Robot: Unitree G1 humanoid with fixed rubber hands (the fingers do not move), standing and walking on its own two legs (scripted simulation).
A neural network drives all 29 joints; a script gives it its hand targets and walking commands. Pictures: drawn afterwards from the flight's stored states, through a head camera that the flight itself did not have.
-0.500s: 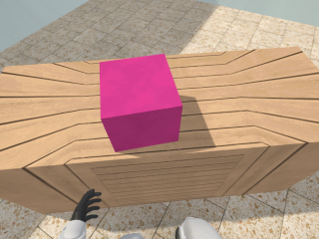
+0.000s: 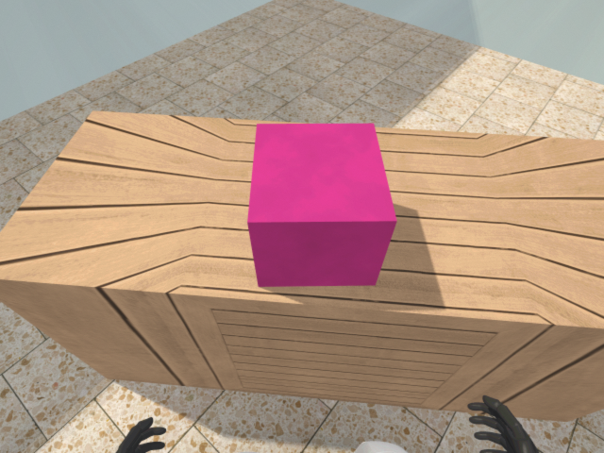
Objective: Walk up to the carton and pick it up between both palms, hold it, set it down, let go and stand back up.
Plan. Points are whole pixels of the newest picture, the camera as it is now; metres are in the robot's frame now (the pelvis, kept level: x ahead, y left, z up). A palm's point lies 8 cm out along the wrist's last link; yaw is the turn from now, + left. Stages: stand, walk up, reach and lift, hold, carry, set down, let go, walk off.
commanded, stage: walk up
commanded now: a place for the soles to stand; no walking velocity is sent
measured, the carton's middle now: (316, 204) +0.52 -0.01 -0.03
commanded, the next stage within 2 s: reach and lift in 0.54 s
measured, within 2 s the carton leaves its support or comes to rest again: neither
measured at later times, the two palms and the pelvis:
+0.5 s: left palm out of the picture +0.10 +0.27 -0.10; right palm out of the picture +0.11 -0.27 -0.09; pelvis -0.01 -0.01 +0.00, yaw +5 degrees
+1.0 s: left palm (129, 444) +0.14 +0.24 -0.07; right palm (497, 407) +0.18 -0.24 -0.05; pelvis +0.01 -0.02 +0.01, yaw +4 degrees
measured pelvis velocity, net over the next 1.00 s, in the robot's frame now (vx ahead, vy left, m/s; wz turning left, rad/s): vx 0.01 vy -0.02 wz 0.08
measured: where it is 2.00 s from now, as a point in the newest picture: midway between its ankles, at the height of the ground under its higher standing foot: outside the picture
